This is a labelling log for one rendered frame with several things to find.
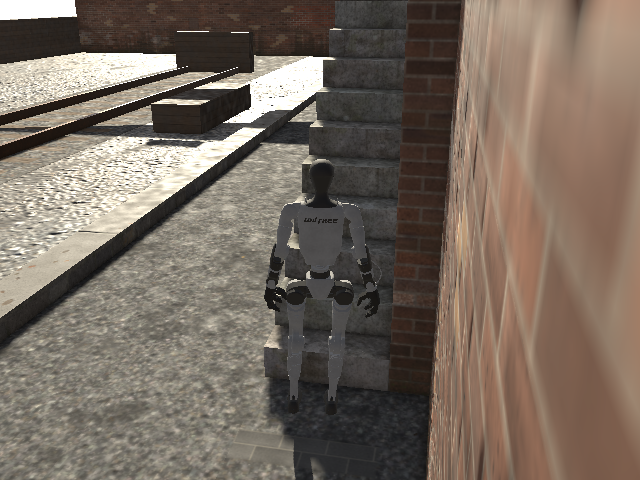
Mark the humanoid robot torso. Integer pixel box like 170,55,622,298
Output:
297,197,345,300

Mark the robot left upper arm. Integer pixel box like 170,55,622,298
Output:
274,202,300,258

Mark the left robot hand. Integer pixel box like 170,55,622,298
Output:
264,286,287,312

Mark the robot right upper arm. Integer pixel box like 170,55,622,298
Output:
342,203,367,259

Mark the right robot shin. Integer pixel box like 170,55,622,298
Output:
328,337,345,401

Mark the right robot forearm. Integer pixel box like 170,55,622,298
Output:
357,244,377,292

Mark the left robot forearm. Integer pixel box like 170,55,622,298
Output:
266,242,284,289

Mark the right robot hand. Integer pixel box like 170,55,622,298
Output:
357,289,380,318

